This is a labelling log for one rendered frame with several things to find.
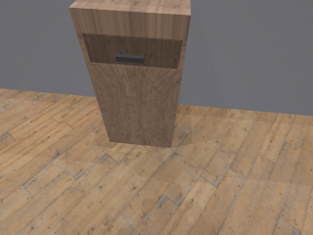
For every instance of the cabinet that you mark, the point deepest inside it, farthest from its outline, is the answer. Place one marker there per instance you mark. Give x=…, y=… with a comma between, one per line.
x=138, y=104

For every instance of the handle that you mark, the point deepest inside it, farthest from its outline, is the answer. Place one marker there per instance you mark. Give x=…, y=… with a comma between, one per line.
x=127, y=58

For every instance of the drawer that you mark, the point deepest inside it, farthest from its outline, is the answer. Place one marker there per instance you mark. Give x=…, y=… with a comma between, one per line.
x=159, y=52

